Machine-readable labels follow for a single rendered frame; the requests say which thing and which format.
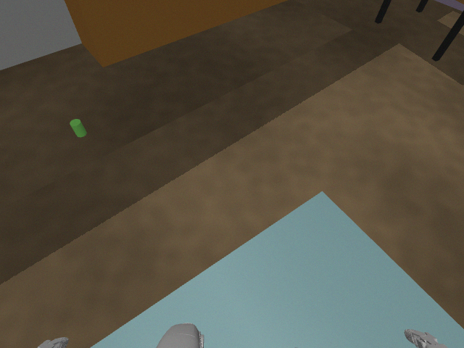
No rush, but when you can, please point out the can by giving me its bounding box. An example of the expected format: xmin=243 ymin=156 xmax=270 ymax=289
xmin=70 ymin=119 xmax=87 ymax=137

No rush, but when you can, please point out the coffee table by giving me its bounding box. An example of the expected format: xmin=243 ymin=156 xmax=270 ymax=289
xmin=375 ymin=0 xmax=464 ymax=61

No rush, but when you can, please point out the right robot hand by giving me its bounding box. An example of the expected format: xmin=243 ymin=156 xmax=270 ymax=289
xmin=405 ymin=329 xmax=448 ymax=348

